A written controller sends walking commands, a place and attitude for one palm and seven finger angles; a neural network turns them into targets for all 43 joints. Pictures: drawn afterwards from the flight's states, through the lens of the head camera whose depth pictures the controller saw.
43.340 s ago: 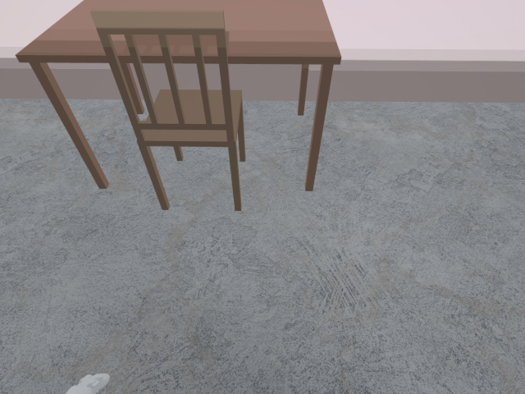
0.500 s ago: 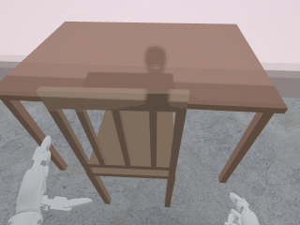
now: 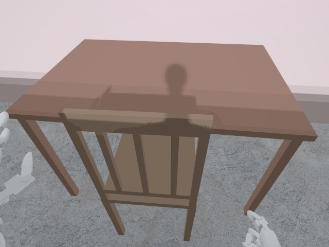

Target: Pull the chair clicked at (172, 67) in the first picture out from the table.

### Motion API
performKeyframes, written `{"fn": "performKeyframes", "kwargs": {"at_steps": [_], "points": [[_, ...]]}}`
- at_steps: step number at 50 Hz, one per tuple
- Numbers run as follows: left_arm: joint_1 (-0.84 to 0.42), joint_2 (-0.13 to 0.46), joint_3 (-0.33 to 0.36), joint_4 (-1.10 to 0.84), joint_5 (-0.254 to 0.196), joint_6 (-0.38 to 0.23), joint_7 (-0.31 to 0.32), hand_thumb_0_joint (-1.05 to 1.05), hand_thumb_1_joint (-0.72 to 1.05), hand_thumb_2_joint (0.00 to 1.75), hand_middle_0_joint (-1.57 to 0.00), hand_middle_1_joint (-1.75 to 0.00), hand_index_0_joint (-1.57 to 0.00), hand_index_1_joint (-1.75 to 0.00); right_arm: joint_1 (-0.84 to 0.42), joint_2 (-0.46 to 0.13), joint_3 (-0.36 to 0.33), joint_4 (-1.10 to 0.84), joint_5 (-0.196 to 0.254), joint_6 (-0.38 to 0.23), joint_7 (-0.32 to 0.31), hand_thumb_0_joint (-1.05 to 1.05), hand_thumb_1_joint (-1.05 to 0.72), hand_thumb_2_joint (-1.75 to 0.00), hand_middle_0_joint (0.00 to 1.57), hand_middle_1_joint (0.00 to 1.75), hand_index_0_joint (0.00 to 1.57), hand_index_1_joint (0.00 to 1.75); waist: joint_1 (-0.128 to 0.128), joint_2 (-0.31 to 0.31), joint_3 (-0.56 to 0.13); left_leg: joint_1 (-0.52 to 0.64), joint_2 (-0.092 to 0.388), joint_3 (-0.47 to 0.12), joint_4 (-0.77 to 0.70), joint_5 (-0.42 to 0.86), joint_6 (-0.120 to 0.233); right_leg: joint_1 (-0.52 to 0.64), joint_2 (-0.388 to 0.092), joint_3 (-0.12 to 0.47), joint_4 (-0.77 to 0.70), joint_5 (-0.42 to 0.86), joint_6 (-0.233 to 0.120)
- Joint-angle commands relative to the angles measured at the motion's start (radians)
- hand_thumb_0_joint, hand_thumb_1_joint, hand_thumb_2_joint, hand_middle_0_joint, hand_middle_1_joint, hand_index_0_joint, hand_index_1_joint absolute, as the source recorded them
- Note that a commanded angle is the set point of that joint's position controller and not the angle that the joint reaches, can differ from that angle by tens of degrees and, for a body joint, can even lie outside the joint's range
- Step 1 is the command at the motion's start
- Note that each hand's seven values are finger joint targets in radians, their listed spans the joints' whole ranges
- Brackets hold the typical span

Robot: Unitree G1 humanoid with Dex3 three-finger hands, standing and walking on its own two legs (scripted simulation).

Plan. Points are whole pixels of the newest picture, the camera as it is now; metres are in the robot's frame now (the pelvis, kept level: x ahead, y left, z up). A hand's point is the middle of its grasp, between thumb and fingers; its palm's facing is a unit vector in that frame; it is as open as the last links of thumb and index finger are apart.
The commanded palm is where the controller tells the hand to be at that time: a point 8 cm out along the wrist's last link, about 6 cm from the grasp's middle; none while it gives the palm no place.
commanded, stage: draw the hand back to the body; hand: left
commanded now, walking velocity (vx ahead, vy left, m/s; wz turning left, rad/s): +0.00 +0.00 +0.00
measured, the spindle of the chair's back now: (142, 166) +0.39 +0.13 -0.08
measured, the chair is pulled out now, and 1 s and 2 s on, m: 0.04 0.04 0.04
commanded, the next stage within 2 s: step back with the hand held close in 0.32 s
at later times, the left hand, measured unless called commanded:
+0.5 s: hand (36, 178) +0.18 +0.25 +0.17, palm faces +0.48 -0.77 -0.42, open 7.5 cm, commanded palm +0.13 +0.29 +0.18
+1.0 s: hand (22, 199) +0.14 +0.26 +0.17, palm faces +0.38 -0.78 -0.50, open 7.4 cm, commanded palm +0.09 +0.29 +0.18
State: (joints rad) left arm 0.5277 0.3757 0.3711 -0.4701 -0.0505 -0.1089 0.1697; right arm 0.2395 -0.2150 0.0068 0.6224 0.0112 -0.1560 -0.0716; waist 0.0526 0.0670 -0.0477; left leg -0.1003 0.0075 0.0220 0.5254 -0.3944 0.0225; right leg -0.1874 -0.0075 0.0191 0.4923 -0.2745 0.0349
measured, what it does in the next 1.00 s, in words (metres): shifts its weight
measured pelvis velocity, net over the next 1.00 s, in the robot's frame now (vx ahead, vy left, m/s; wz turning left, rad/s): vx -0.07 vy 0.00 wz -0.06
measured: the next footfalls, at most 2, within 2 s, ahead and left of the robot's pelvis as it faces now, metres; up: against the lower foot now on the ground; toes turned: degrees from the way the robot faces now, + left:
none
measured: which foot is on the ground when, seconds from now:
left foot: down 0.00-1.00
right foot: down 0.00-1.00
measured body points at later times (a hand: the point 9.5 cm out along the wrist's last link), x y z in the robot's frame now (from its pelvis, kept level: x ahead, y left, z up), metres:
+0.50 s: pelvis -0.01 -0.01 +0.00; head -0.03 -0.03 +0.45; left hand +0.15 +0.29 +0.19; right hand +0.15 -0.24 -0.09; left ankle -0.07 +0.10 -0.73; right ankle -0.01 -0.15 -0.73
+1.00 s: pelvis -0.07 +0.00 +0.00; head -0.06 +0.01 +0.45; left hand +0.12 +0.30 +0.19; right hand +0.09 -0.25 -0.07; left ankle -0.07 +0.10 -0.73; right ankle -0.01 -0.15 -0.73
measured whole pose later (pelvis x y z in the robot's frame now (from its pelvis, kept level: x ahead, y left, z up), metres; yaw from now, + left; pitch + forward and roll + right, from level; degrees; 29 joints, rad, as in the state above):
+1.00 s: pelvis -0.07 +0.00 +0.00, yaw -4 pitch -1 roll +0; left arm 0.58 0.42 0.44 -0.48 -0.01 -0.25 0.16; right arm 0.20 -0.21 -0.03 0.61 0.00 -0.09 -0.06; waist 0.00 -0.02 0.02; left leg -0.21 0.01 0.09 0.53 -0.30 0.04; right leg -0.31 0.00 0.09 0.46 -0.14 0.05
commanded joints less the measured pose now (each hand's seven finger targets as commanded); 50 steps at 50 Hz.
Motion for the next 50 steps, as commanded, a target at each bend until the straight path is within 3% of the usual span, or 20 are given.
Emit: {"fn": "performKeyframes", "kwargs": {"at_steps": [1,3,4,7,8,10,14,18,21,22,23,24,26,30,32,35,39,43,50], "points": [[-0.048,0.091,0.058,-0.087,-0.008,-0.056,0.003,0.0,0.9,0.9,-0.2,-0.3,-0.2,-0.3,-0.108,-0.11,-0.046,-0.132,-0.002,-0.036,-0.002,0.0,-0.9,-0.9,0.2,0.3,0.2,0.3,-0.02,-0.033,0.064,-0.094,0.043,0.004,-0.108,0.424,-0.032,0.036,0.008,-0.039,-0.051,0.251,-0.056],[-0.063,0.09,0.053,-0.082,-0.006,-0.063,-0.001,0.0,0.9,0.9,-0.2,-0.3,-0.2,-0.3,-0.116,-0.116,-0.05,-0.136,-0.001,-0.028,0.0,0.0,-0.9,-0.9,0.2,0.3,0.2,0.3,-0.017,-0.03,0.073,-0.105,0.038,0.006,-0.116,0.366,-0.026,0.034,0.01,-0.037,-0.061,0.215,-0.057],[-0.072,0.11,0.067,-0.096,-0.007,-0.071,0.001,0.0,0.9,0.9,-0.2,-0.3,-0.2,-0.3,-0.118,-0.115,-0.052,-0.138,-0.004,-0.03,-0.001,0.0,-0.9,-0.9,0.2,0.3,0.2,0.3,-0.014,-0.047,0.043,-0.101,0.036,0.006,-0.119,0.344,-0.021,0.049,0.006,-0.037,-0.061,0.21,-0.055],[-0.091,0.16,0.103,-0.196,0.002,-0.091,0.006,0.0,0.9,0.9,-0.2,-0.3,-0.2,-0.3,-0.126,-0.113,-0.053,-0.148,-0.009,-0.044,-0.002,0.0,-0.9,-0.9,0.2,0.3,0.2,0.3,-0.001,0.015,-0.05,-0.068,0.03,0.002,-0.116,0.389,-0.022,0.098,0.004,-0.027,-0.047,0.251,-0.057],[-0.097,0.186,0.117,-0.233,0.005,-0.095,0.01,0.0,0.9,0.9,-0.2,-0.3,-0.2,-0.3,-0.131,-0.113,-0.049,-0.147,-0.009,-0.051,-0.001,0.0,-0.9,-0.9,0.2,0.3,0.2,0.3,0.002,0.058,-0.065,-0.061,0.029,0.002,-0.115,0.394,-0.027,0.11,0.004,-0.02,-0.045,0.255,-0.06],[-0.073,0.18,0.113,-0.252,0.006,-0.097,0.016,0.0,0.9,0.9,-0.2,-0.3,-0.2,-0.3,-0.132,-0.103,-0.047,-0.142,-0.009,-0.068,-0.002,0.0,-0.9,-0.9,0.2,0.3,0.2,0.3,0.002,0.071,-0.077,-0.053,0.028,0.002,-0.112,0.408,-0.03,0.112,0.003,-0.02,-0.045,0.26,-0.06],[-0.065,0.159,0.101,-0.212,0.006,-0.088,0.02,0.0,0.9,0.9,-0.2,-0.3,-0.2,-0.3,-0.132,-0.104,-0.045,-0.128,-0.008,-0.077,-0.004,0.0,-0.9,-0.9,0.2,0.3,0.2,0.3,-0.006,0.049,-0.006,-0.074,0.028,0.0,-0.123,0.379,-0.034,0.087,0.011,-0.014,-0.06,0.234,-0.065],[-0.06,0.126,0.09,-0.112,0.003,-0.084,0.013,0.0,0.9,0.9,-0.2,-0.3,-0.2,-0.3,-0.133,-0.107,-0.054,-0.117,-0.002,-0.064,-0.005,0.0,-0.9,-0.9,0.2,0.3,0.2,0.3,-0.009,-0.018,0.072,-0.093,0.031,0.008,-0.129,0.328,-0.026,0.046,0.016,-0.011,-0.084,0.196,-0.063],[-0.073,0.124,0.089,-0.088,-0.002,-0.091,0.006,0.0,0.9,0.9,-0.2,-0.3,-0.2,-0.3,-0.13,-0.109,-0.057,-0.122,-0.003,-0.055,-0.004,0.0,-0.9,-0.9,0.2,0.3,0.2,0.3,-0.008,-0.061,0.066,-0.1,0.029,0.007,-0.131,0.29,-0.016,0.044,0.013,-0.012,-0.087,0.163,-0.059],[-0.118,0.111,0.059,-0.108,0.005,-0.097,0.001,0.0,0.9,0.9,-0.2,-0.3,-0.2,-0.3,-0.129,-0.115,-0.056,-0.123,-0.005,-0.058,-0.002,0.0,-0.9,-0.9,0.2,0.3,0.2,0.3,-0.015,-0.039,0.05,-0.088,0.026,0.012,-0.128,0.293,-0.013,0.041,0.01,-0.01,-0.086,0.169,-0.057],[-0.284,0.279,0.232,-0.152,0.007,-0.163,0.009,0.0,0.9,0.9,-0.2,-0.3,-0.2,-0.3,-0.092,-0.131,-0.051,-0.146,0.003,-0.05,0.004,0.0,-0.9,-0.9,0.2,0.3,0.2,0.3,-0.046,0.044,0.134,-0.126,0.044,0.017,-0.147,0.193,-0.001,-0.028,-0.03,0.128,-0.144,0.208,-0.062],[-0.253,0.27,0.227,-0.108,0.016,-0.182,0.003,0.0,0.9,0.9,-0.2,-0.3,-0.2,-0.3,-0.101,-0.117,-0.054,-0.104,-0.002,-0.048,0.002,0.0,-0.9,-0.9,0.2,0.3,0.2,0.3,-0.046,-0.017,0.094,-0.11,0.042,0.011,-0.141,0.17,0.003,-0.014,-0.039,0.136,-0.164,0.235,-0.064],[-0.156,0.208,0.178,-0.089,0.021,-0.19,-0.013,0.0,0.9,0.9,-0.2,-0.3,-0.2,-0.3,-0.121,-0.123,-0.057,-0.107,-0.008,-0.041,0.01,0.0,-0.9,-0.9,0.2,0.3,0.2,0.3,-0.047,-0.066,0.038,-0.062,0.04,0.018,-0.13,0.237,0.007,0.017,-0.042,0.138,-0.155,0.348,-0.063],[-0.03,0.158,0.134,-0.095,0.023,-0.192,-0.026,0.0,0.9,0.9,-0.2,-0.3,-0.2,-0.3,-0.142,-0.132,-0.069,-0.13,-0.013,-0.023,0.02,0.0,-0.9,-0.9,0.2,0.3,0.2,0.3,-0.044,-0.042,-0.082,-0.029,0.061,0.031,-0.136,0.404,0.005,0.098,-0.042,0.1,-0.091,0.532,-0.047],[0.022,0.168,0.151,-0.105,0.026,-0.188,-0.023,0.0,0.9,0.9,-0.2,-0.3,-0.2,-0.3,-0.149,-0.13,-0.077,-0.142,-0.014,-0.009,0.023,0.0,-0.9,-0.9,0.2,0.3,0.2,0.3,-0.044,-0.058,-0.125,-0.029,0.073,0.031,-0.128,0.485,0.004,0.123,-0.041,0.085,-0.066,0.6,-0.041],[0.074,0.2,0.193,-0.119,0.026,-0.187,-0.01,0.0,0.9,0.9,-0.2,-0.3,-0.2,-0.3,-0.158,-0.121,-0.085,-0.155,-0.011,0.017,0.021,0.0,-0.9,-0.9,0.2,0.3,0.2,0.3,-0.045,-0.075,-0.15,-0.07,0.076,0.027,-0.13,0.5,0.0,0.152,-0.039,0.077,-0.052,0.625,-0.037],[0.081,0.236,0.224,-0.194,0.027,-0.198,0.004,0.0,0.9,0.9,-0.2,-0.3,-0.2,-0.3,-0.163,-0.113,-0.084,-0.168,-0.01,0.03,0.009,0.0,-0.9,-0.9,0.2,0.3,0.2,0.3,-0.044,-0.013,-0.154,-0.134,0.084,0.015,-0.132,0.512,-0.002,0.179,-0.032,0.067,-0.018,0.634,-0.033],[0.066,0.235,0.219,-0.214,0.028,-0.201,0.013,0.0,0.9,0.9,-0.2,-0.3,-0.2,-0.3,-0.161,-0.115,-0.083,-0.164,-0.012,0.026,0.0,0.0,-0.9,-0.9,0.2,0.3,0.2,0.3,-0.047,0.048,-0.104,-0.228,0.092,0.007,-0.153,0.392,0.006,0.177,-0.018,0.065,0.004,0.555,-0.029],[0.004,0.18,0.167,-0.168,0.038,-0.198,0.017,0.0,0.9,0.9,-0.2,-0.3,-0.2,-0.3,-0.128,-0.125,-0.079,-0.161,-0.016,0.006,0.0,0.0,-0.9,-0.9,0.2,0.3,0.2,0.3,-0.055,0.036,0.021,-0.459,0.103,-0.021,-0.205,-0.004,0.032,0.161,0.003,0.097,0.041,0.282,-0.027]]}}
